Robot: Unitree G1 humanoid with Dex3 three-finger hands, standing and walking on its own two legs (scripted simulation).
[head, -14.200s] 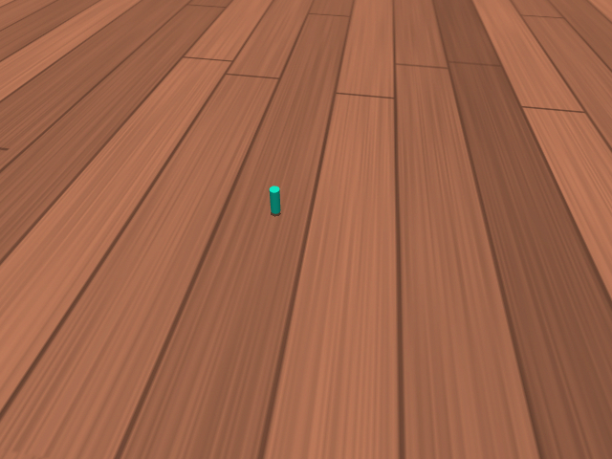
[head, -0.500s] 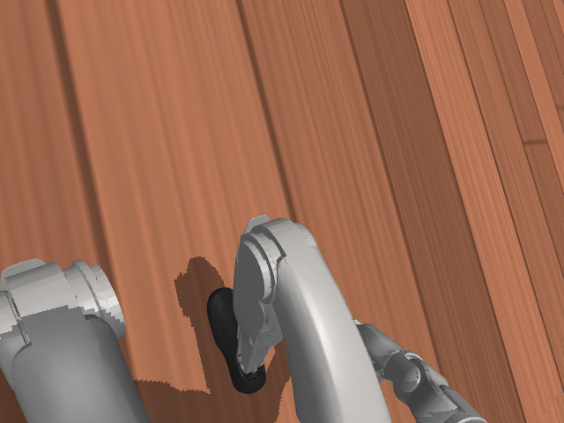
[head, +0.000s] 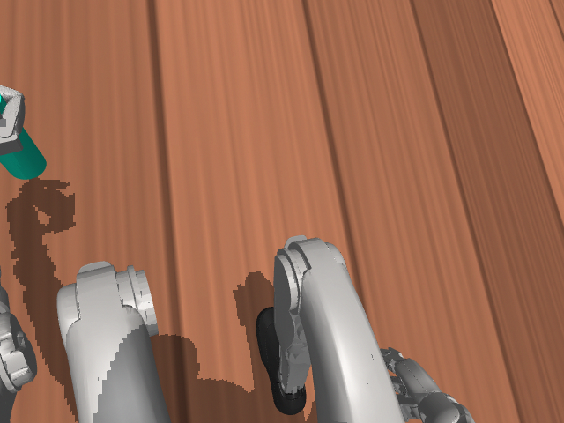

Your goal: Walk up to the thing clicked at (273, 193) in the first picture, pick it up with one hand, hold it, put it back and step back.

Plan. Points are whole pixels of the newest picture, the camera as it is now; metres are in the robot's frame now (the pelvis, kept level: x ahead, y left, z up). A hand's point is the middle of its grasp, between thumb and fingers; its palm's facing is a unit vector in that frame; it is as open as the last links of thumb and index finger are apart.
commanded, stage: settle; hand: left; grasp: from the side
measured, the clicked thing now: (5, 137) +0.49 +0.31 -0.12
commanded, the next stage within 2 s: lift in 1.02 s
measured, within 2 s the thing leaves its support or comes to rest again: neither
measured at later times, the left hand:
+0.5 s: hand out of the picture +0.49 +0.29 +0.00, palm faces +0.25 -0.97 -0.06, open 4.3 cm
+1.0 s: hand out of the picture +0.49 +0.29 +0.03, palm faces +0.25 -0.97 -0.07, open 4.2 cm
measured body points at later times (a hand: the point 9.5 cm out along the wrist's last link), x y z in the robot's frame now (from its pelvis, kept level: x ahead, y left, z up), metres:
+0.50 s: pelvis +0.01 -0.01 +0.02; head +0.23 +0.08 +0.40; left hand +0.47 +0.34 +0.01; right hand +0.13 -0.27 -0.09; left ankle +0.08 +0.14 -0.29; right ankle +0.11 -0.13 -0.29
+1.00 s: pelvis +0.00 -0.01 +0.04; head +0.21 +0.07 +0.42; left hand +0.47 +0.34 +0.03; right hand +0.12 -0.27 -0.08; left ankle +0.08 +0.14 -0.29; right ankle +0.11 -0.13 -0.29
